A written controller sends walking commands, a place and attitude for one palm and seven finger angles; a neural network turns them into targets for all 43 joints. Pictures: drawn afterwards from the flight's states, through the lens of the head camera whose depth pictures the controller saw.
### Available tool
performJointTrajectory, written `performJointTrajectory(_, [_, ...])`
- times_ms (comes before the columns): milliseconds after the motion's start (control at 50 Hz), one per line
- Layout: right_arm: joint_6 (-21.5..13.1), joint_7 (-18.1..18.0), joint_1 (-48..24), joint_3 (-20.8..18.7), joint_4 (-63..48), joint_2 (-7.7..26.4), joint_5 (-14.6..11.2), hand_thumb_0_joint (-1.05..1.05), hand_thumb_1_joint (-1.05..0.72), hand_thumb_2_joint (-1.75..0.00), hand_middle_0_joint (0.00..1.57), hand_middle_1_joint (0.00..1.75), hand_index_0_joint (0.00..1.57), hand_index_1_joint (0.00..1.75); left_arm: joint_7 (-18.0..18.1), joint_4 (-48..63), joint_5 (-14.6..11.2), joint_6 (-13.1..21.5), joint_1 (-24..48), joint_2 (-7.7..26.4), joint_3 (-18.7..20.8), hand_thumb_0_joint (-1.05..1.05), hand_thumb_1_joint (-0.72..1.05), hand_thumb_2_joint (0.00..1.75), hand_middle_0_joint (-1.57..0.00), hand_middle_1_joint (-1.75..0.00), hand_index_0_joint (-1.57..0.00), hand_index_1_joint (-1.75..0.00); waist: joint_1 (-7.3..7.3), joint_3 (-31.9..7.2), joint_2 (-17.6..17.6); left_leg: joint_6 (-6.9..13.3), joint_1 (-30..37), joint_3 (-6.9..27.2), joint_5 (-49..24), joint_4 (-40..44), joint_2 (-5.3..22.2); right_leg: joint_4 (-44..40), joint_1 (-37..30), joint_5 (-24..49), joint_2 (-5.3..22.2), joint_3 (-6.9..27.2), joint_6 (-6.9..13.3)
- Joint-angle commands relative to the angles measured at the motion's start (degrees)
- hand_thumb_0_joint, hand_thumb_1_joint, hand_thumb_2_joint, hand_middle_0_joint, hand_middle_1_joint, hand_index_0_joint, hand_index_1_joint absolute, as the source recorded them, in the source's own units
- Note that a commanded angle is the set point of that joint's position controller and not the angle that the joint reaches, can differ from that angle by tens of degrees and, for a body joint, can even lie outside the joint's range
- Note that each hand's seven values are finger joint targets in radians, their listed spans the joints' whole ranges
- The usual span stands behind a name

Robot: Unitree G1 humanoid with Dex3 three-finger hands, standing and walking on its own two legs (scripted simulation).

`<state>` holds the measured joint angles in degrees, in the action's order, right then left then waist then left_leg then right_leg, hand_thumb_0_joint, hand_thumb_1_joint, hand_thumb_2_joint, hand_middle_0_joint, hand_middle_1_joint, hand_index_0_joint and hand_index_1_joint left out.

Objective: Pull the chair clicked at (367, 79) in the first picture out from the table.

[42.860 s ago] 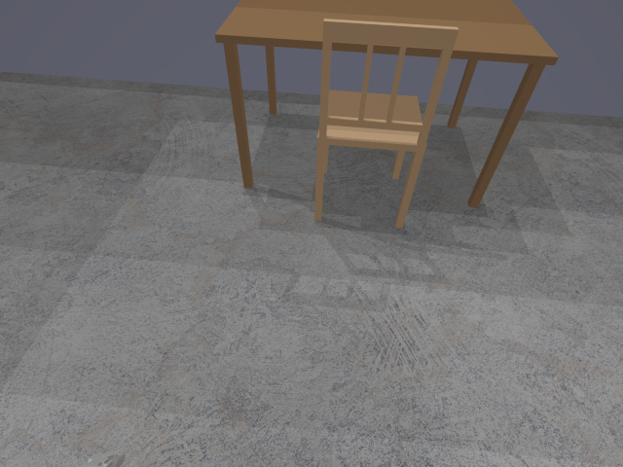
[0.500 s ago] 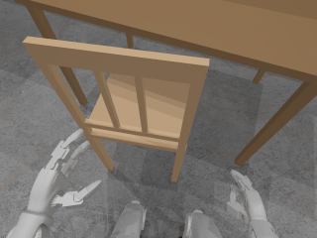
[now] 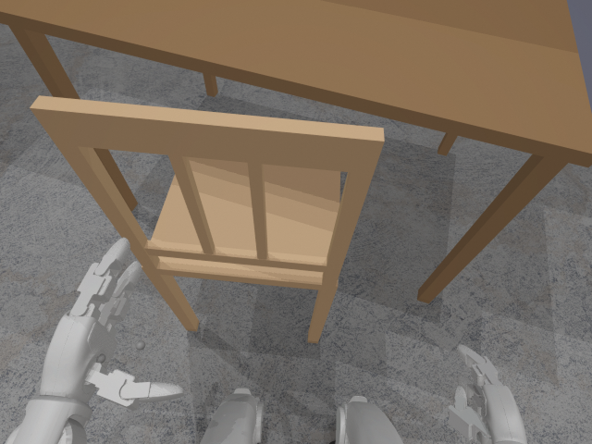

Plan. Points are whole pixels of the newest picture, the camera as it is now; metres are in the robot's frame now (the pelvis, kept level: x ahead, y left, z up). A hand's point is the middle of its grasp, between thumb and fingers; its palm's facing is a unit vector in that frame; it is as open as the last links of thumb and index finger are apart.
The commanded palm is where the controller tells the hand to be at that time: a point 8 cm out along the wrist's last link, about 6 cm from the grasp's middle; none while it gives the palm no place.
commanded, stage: raise the hand toward the chair's back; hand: left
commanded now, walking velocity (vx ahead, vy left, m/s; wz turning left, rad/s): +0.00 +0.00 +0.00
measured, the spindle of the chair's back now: (196, 209) +0.45 +0.19 -0.01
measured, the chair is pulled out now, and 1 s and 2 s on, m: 0.11 0.11 0.11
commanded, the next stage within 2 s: aim the fingers beside a spindle in 0.94 s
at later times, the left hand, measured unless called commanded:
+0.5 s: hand (113, 316) +0.25 +0.22 +0.06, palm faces -0.03 -1.00 -0.06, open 16.9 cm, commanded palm +0.23 +0.27 +0.07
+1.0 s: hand (124, 324) +0.24 +0.21 +0.06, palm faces -0.03 -1.00 -0.06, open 16.9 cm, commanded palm +0.22 +0.26 +0.07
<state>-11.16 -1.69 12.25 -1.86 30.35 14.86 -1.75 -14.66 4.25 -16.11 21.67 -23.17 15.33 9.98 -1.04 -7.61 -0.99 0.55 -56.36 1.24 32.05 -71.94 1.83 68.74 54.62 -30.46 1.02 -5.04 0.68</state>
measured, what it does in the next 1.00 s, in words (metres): stands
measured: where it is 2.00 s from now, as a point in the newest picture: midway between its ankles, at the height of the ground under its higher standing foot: outside the picture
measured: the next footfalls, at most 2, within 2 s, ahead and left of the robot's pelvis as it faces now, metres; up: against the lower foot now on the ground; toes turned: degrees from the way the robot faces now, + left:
none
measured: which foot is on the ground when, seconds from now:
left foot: down 0.00-1.00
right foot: down 0.00-1.00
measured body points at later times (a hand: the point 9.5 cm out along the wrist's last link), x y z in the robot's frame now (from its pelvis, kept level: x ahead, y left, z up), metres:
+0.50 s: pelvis +0.01 +0.01 +0.01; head +0.09 +0.03 +0.46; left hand +0.25 +0.28 +0.07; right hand +0.19 -0.23 -0.06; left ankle +0.03 +0.11 -0.63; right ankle +0.03 -0.12 -0.63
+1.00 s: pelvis +0.00 +0.00 +0.01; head +0.07 +0.02 +0.46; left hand +0.24 +0.26 +0.07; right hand +0.19 -0.24 -0.06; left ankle +0.03 +0.11 -0.63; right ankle +0.03 -0.12 -0.63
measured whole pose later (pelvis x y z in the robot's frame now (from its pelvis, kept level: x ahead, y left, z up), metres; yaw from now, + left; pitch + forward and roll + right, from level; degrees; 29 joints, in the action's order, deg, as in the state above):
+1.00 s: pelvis +0.00 +0.00 +0.01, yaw +0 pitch +15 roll -3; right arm -11.8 -1.0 12.2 0.9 31.0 14.2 -1.6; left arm -18.2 -0.8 -17.5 19.1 -17.6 16.9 13.1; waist -0.8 -7.8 -1.7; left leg 0.4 -53.1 2.1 30.8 -68.5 2.0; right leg 64.3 50.7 -29.0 0.6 -5.8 0.7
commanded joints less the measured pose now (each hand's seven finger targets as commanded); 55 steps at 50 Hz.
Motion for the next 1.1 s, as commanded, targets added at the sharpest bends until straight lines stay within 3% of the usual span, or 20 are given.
performJointTrajectory(0, [-2.8, -0.1, -1.9, -1.9, -9.4, 7.6, 0.0, 0.0, -0.9, -0.9, 0.2, 0.3, 0.2, 0.3, 0.0, 12.7, -0.3, 2.6, 2.1, 7.0, 4.3, 0.0, -0.48, 0.31, -0.06, -0.08, -0.06, -0.08, 0.42, -13.3, -4.0, 0.6, 12.9, 2.6, -13.9, 13.9, -1.8, -10.1, -7.5, 7.5, -2.6, 0.4, 0.6])
performJointTrajectory(120, [-2.0, -0.4, -1.9, -1.0, -9.7, 7.7, 0.1, 0.0, -0.9, -0.9, 0.2, 0.3, 0.2, 0.3, -1.0, 11.3, -0.3, 0.1, 5.4, 8.3, 5.4, 0.0, -0.5, 0.3, -0.06, -0.08, -0.06, -0.08, 0.18, -12.1, -4.0, 0.2, 13.9, 3.4, -14.6, 14.8, -1.7, -10.6, -8.1, 8.3, -3.1, -0.1, 0.8])
performJointTrajectory(160, [-1.9, -0.3, -1.9, -0.8, -9.9, 7.6, 0.1, 0.0, -0.9, -0.9, 0.2, 0.3, 0.2, 0.3, -1.6, 10.9, -0.5, -0.1, 6.2, 7.3, 4.7, 0.0, -0.5, 0.3, -0.06, -0.08, -0.06, -0.08, -0.01, -11.8, -4.0, 0.0, 14.5, 3.5, -14.5, 15.1, -1.6, -10.8, -7.7, 8.3, -3.0, -0.2, 0.7])
performJointTrajectory(240, [-2.2, -0.3, -1.3, -0.7, -9.5, 7.7, 0.3, 0.0, -0.9, -0.9, 0.2, 0.3, 0.2, 0.3, -2.5, 10.8, -1.1, -0.5, 7.5, 8.7, 6.3, 0.0, -0.5, 0.3, -0.06, -0.08, -0.06, -0.08, 0.23, -14.1, -4.5, -0.1, 16.0, 3.5, -18.3, 14.7, -1.7, -10.9, -9.2, 11.2, -3.0, -0.1, 0.7])
performJointTrajectory(320, [-2.3, -0.3, -1.2, -0.7, -8.9, 8.0, 0.2, 0.0, -0.9, -0.9, 0.2, 0.3, 0.2, 0.3, -3.2, 8.8, -1.5, -1.1, 8.1, 9.9, 7.8, 0.0, -0.5, 0.3, -0.06, -0.08, -0.06, -0.08, 0.18, -13.8, -3.7, -0.2, 15.7, 3.5, -19.1, 14.9, -1.6, -11.4, -10.0, 11.9, -3.3, -0.1, 0.7])
performJointTrajectory(420, [-2.9, -0.2, -0.9, -0.9, -8.3, 8.3, 0.1, 0.0, -0.9, -0.9, 0.2, 0.3, 0.2, 0.3, -3.5, 8.9, -2.0, -0.9, 9.2, 11.2, 9.3, 0.0, -0.5, 0.3, -0.06, -0.08, -0.06, -0.08, 0.61, -15.1, -5.2, -0.5, 16.9, 3.5, -21.9, 15.2, -1.6, -11.7, -11.3, 13.5, -3.2, 0.0, 0.7])
performJointTrajectory(440, [-3.1, -0.1, -0.6, -1.0, -8.3, 8.2, 0.1, 0.0, -0.9, -0.9, 0.2, 0.3, 0.2, 0.3, -3.6, 9.2, -2.2, -0.6, 8.7, 10.2, 8.6, 0.0, -0.5, 0.3, -0.06, -0.08, -0.06, -0.08, 0.64, -15.9, -5.0, -0.6, 17.4, 3.4, -22.6, 15.2, -1.6, -11.7, -11.6, 14.1, -3.0, 0.0, 0.7])
performJointTrajectory(520, [-3.2, 0.1, -1.0, -1.1, -8.2, 8.3, -0.1, 0.0, -0.9, -0.9, 0.2, 0.3, 0.2, 0.3, -3.9, 6.3, -2.6, -0.8, 7.7, 9.5, 8.1, 0.0, -0.5, 0.3, -0.06, -0.08, -0.06, -0.08, 0.47, -13.3, -3.0, -0.3, 15.2, 3.0, -20.2, 15.6, -1.8, -12.5, -12.1, 13.1, -3.2, 0.0, 0.7])
performJointTrajectory(540, [-3.4, 0.1, -0.9, -1.2, -8.2, 8.4, 0.0, 0.0, -0.9, -0.9, 0.2, 0.3, 0.2, 0.3, -3.9, 7.6, -2.6, -0.5, 8.2, 9.9, 8.3, 0.0, -0.5, 0.3, -0.06, -0.08, -0.06, -0.08, 0.57, -14.6, -4.4, -0.2, 15.3, 2.8, -20.1, 15.4, -1.9, -12.4, -12.0, 13.2, -3.0, 0.3, 0.6])
performJointTrajectory(620, [-3.6, 0.2, -1.1, -1.3, -8.0, 8.5, 0.2, 0.0, -0.9, -0.9, 0.2, 0.3, 0.2, 0.3, -3.4, 6.3, -2.5, 0.3, 8.2, 10.6, 9.2, 0.0, -0.5, 0.3, -0.06, -0.08, -0.06, -0.08, 0.49, -13.6, -2.9, 0.0, 13.9, 2.5, -18.5, 15.1, -1.9, -12.6, -11.9, 12.2, -3.1, 0.6, 0.7])
performJointTrajectory(740, [-4.0, 0.5, -1.1, -1.2, -7.9, 8.3, 0.2, 0.0, -0.9, -0.9, 0.2, 0.3, 0.2, 0.3, -3.1, 8.2, -2.4, 1.8, 8.5, 10.3, 8.7, 0.0, -0.5, 0.3, -0.06, -0.08, -0.06, -0.08, 0.56, -14.6, -5.1, 0.1, 14.0, 2.1, -17.9, 14.8, -2.1, -12.5, -12.0, 11.9, -2.8, 1.0, 0.7])
performJointTrajectory(960, [-4.0, -0.1, -1.5, -0.9, -7.7, 8.0, -0.3, 0.0, -0.9, -0.9, 0.2, 0.3, 0.2, 0.3, -3.8, 6.4, -2.4, 1.1, 9.6, 9.7, 8.0, 0.0, -0.5, 0.3, -0.06, -0.08, -0.06, -0.08, -0.23, -12.6, -2.4, 0.6, 12.1, 1.8, -13.6, 14.7, -2.1, -14.1, -11.5, 8.5, -2.7, 1.7, 0.5])
performJointTrajectory(1000, [-4.1, -0.1, -1.6, -0.8, -7.8, 8.0, -0.2, 0.0, -0.9, -0.9, 0.2, 0.3, 0.2, 0.3, -3.9, 6.6, -2.5, 1.0, 9.9, 9.9, 8.2, 0.0, -0.5, 0.3, -0.06, -0.08, -0.06, -0.08, -0.04, -12.6, -3.5, 0.5, 11.8, 1.7, -13.3, 14.6, -2.3, -14.2, -11.7, 8.1, -2.6, 1.9, 0.5])
performJointTrajectory(1020, [-4.1, -0.2, -1.6, -0.9, -7.7, 8.1, -0.2, 0.0, -0.9, -0.9, 0.2, 0.3, 0.2, 0.3, -4.0, 5.7, -2.5, 0.8, 9.8, 10.4, 8.7, 0.0, -0.5, 0.3, -0.06, -0.08, -0.06, -0.08, -0.14, -12.7, -2.1, 0.7, 11.5, 1.6, -13.4, 14.2, -2.3, -14.4, -12.0, 8.3, -2.8, 2.2, 0.5])
performJointTrajectory(1080, [-4.4, -0.4, -1.5, -0.6, -7.3, 8.1, -0.3, 0.0, -0.9, -0.9, 0.2, 0.3, 0.2, 0.3, -4.3, 5.1, -2.3, 1.3, 13.3, 9.0, 6.9, 0.0, -0.5, 0.3, -0.06, -0.08, -0.06, -0.08, -0.72, -11.9, -2.3, 0.7, 11.1, 1.8, -12.8, 13.9, -2.2, -13.9, -10.6, 7.9, -2.6, 2.1, 0.4])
